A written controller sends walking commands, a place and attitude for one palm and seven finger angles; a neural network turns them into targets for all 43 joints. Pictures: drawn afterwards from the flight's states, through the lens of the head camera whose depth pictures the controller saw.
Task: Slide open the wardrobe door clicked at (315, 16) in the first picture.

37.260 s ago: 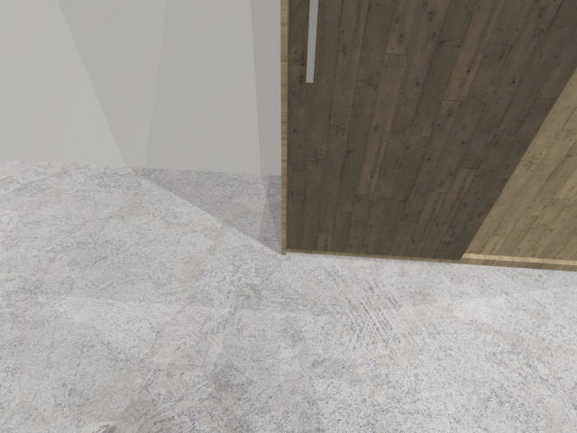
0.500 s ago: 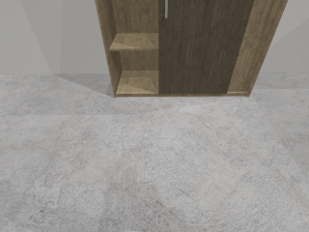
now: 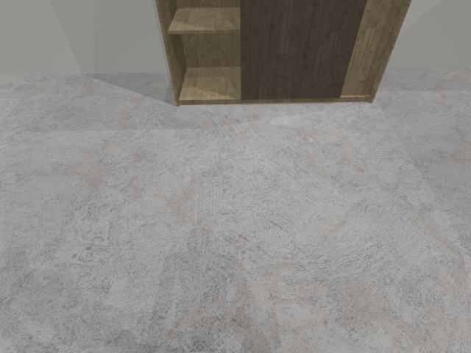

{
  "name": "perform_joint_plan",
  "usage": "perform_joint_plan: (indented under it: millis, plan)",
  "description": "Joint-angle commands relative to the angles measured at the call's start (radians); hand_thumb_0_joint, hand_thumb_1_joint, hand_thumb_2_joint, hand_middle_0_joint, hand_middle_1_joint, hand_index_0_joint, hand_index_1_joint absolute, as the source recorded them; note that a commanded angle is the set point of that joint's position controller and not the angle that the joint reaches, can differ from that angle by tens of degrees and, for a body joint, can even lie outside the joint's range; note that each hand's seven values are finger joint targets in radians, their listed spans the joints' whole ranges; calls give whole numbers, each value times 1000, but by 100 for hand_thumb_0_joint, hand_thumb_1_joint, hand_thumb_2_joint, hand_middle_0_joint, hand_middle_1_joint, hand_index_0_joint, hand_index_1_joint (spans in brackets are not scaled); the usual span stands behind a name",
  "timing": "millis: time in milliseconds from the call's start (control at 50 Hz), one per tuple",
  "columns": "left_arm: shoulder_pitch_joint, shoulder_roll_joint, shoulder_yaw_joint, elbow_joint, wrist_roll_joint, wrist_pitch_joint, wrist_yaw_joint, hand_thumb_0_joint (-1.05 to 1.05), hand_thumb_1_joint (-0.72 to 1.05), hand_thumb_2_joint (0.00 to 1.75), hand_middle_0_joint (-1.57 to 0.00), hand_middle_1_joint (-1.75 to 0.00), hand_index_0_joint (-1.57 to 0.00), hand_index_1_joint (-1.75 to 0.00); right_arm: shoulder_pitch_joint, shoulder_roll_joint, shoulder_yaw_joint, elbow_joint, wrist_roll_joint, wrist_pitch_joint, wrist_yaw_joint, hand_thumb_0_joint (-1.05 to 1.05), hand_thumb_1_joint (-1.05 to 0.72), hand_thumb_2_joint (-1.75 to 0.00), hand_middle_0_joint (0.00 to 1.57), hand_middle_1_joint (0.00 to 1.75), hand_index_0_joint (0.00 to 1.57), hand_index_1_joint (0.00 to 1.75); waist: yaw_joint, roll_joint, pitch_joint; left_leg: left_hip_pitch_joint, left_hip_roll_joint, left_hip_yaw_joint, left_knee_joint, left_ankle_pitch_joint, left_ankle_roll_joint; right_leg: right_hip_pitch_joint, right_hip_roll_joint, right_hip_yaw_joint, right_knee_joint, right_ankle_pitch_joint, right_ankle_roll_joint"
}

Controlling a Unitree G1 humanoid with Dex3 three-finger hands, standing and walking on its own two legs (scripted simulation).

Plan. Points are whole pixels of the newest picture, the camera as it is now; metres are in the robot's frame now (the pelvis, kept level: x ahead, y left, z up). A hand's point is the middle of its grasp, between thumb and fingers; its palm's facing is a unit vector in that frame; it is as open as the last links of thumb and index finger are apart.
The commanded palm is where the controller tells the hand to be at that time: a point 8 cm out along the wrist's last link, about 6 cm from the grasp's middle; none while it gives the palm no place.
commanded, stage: relax the arm and regain balance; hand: left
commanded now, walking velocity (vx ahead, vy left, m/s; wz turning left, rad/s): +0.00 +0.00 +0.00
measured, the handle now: out of the picture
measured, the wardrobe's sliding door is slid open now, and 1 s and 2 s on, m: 0.48 0.48 0.48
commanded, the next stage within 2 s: step back with the hand held close in 0.62 s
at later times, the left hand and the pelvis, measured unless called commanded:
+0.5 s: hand out of the picture -0.11 +0.21 -0.17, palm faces -0.01 -0.98 -0.20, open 16.3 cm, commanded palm none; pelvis -0.08 +0.02 +0.00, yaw -1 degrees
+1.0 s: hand out of the picture +0.17 +0.24 +0.30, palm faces +0.58 -0.77 -0.27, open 9.3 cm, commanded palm +0.07 +0.28 +0.18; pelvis -0.05 -0.01 +0.00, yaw +4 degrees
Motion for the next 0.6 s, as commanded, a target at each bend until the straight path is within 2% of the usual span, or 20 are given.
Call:
perform_joint_plan:
  millis: [0,20,40,60,80,100,120,140,160,180,200,220,260,300,360,420,480,580]
  plan:
    - [-199,153,33,-114,9,-49,5,0,-50,30,-15,-30,-15,-30,120,-67,-26,0,14,-13,14,0,-90,-90,20,30,20,30,-77,-259,90,141,20,-42,195,-6,-9,-375,-220,291,-432,-347,-127]
    - [-193,162,35,-114,13,-49,6,0,-50,30,-15,-30,-15,-30,116,-62,-24,2,15,-18,16,0,-90,-90,20,30,20,30,-76,-197,84,147,12,-28,137,-30,-12,-348,-203,274,-412,-311,-122]
    - [-173,177,44,-109,17,-47,6,0,-50,30,-15,-30,-15,-30,125,-42,-21,6,12,-25,15,0,-90,-90,20,30,20,30,-65,-178,62,145,10,-8,47,-47,-13,-280,-194,251,-383,-279,-115]
    - [-139,173,47,-99,16,-46,6,0,-50,30,-15,-30,-15,-30,122,-29,-13,6,11,-36,13,0,-90,-90,20,30,20,30,-51,-158,57,148,15,-5,-117,-45,-9,-216,-183,249,-338,-246,-105]
    - [-100,165,48,-81,13,-43,5,0,-50,30,-15,-30,-15,-30,123,-12,-6,16,10,-47,8,0,-90,-90,20,30,20,30,-39,-137,48,203,12,2,-297,-7,-5,-195,-162,232,-283,-237,-81]
    - [-67,145,46,-70,9,-38,5,0,-50,30,-15,-30,-15,-30,116,-8,3,20,6,-62,1,0,-90,-90,20,30,20,30,-18,-92,55,220,17,-17,-400,11,1,-174,-121,201,-220,-195,-55]
    - [-45,122,42,-64,3,-36,1,0,-50,30,-15,-30,-15,-30,94,-30,4,16,4,-75,-6,0,-90,-90,20,30,20,30,2,-25,58,213,64,-76,-429,24,17,-168,-86,169,-169,-143,-30]
    - [-31,97,42,-59,-4,-35,-3,0,-50,30,-15,-30,-15,-30,86,-41,4,11,-5,-81,-11,0,-90,-90,20,30,20,30,13,61,60,150,144,-177,-450,-43,51,-167,-54,131,-147,-118,-7]
    - [-29,104,34,-61,-9,-40,-8,0,-50,30,-15,-30,-15,-30,81,-65,7,5,-8,-82,-15,0,-90,-90,20,30,20,30,25,65,51,66,186,-205,-451,-91,72,-98,-45,98,-140,-53,4]
    - [-64,129,26,-44,-6,-35,-12,0,-50,30,-15,-30,-15,-30,50,-65,12,14,-4,-84,-13,0,-90,-90,20,30,20,30,24,107,66,10,172,-204,-478,-124,73,-40,-49,75,-117,-5,11]
    - [-66,120,24,-31,-2,-31,-13,0,-50,30,-15,-30,-15,-30,24,-61,15,14,-2,-85,-14,0,-90,-90,20,30,20,30,29,164,80,-15,162,-195,-488,-133,69,-17,-51,60,-97,21,12]
    - [-50,114,25,-28,0,-30,-16,0,-50,30,-15,-30,-15,-30,21,-62,15,6,0,-83,-17,0,-90,-90,20,30,20,30,34,140,74,-30,158,-189,-474,-135,65,4,-47,62,-93,29,10]
    - [-48,108,20,-11,1,-31,-21,0,-50,30,-15,-30,-15,-30,32,-69,17,11,1,-82,-19,0,-90,-90,20,30,20,30,32,55,90,-44,137,-174,-457,-144,54,11,-55,74,-127,31,8]
    - [-47,109,19,-4,1,-32,-22,0,-50,30,-15,-30,-15,-30,49,-73,15,17,1,-78,-18,0,-90,-90,20,30,20,30,27,15,96,-41,118,-160,-438,-167,47,-16,-63,94,-154,-27,6]
    - [-65,117,25,-9,3,-30,-22,0,-50,30,-15,-30,-15,-30,71,-76,14,26,-1,-72,-14,0,-90,-90,20,30,20,30,17,4,104,-52,120,-175,-440,-223,49,-54,-61,93,-154,-103,10]
    - [-60,109,25,-8,4,-31,-20,0,-50,30,-15,-30,-15,-30,67,-87,10,22,0,-70,-13,0,-90,-90,20,30,20,30,19,-31,79,-49,129,-189,-436,-219,56,-52,-50,87,-128,-83,11]
    - [-59,99,27,-7,3,-34,-20,0,-50,30,-15,-30,-15,-30,67,-81,8,24,-1,-69,-12,0,-90,-90,20,30,20,30,16,-48,47,-42,117,-176,-412,-210,54,-49,-55,102,-138,-102,11]
    - [-70,109,24,-8,2,-44,-17,0,-50,30,-15,-30,-15,-30,77,-58,15,34,0,-73,-7,0,-90,-90,20,30,20,30,1,-90,32,6,90,-136,-354,-133,40,-100,-92,157,-183,-152,-5]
